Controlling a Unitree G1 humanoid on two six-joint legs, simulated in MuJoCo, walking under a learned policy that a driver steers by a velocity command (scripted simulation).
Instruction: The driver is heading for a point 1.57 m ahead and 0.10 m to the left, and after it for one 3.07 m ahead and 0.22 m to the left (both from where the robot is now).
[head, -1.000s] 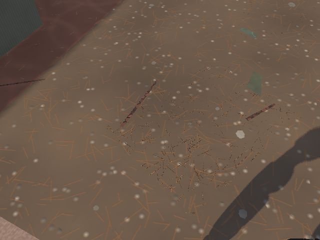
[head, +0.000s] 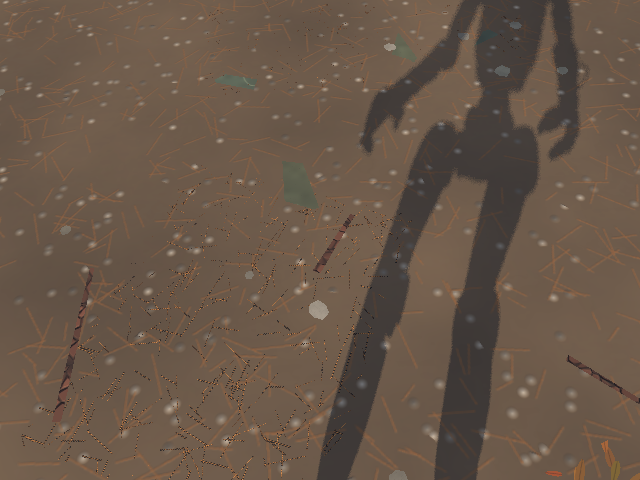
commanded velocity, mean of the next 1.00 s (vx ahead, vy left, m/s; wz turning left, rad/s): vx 0.03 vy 0.00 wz -0.20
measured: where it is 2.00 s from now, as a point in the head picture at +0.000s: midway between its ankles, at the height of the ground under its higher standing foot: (378, 424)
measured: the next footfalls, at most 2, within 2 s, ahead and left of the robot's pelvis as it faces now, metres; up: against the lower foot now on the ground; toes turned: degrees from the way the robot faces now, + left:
left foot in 0.10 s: +0.06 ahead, +0.14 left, +0.00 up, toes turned -8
right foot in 0.44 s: +0.01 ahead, -0.12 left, +0.00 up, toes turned -7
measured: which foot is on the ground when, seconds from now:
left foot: up 0.00-0.08, down 0.10-1.00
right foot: down 0.00-0.10, up 0.12-0.42, down 0.44-1.00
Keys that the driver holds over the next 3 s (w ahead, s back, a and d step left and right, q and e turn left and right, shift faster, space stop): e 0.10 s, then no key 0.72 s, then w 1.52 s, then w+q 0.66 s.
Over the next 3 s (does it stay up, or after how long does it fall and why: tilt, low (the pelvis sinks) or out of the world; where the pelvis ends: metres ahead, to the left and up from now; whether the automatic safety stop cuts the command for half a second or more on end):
stays up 1.06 -0.12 0.00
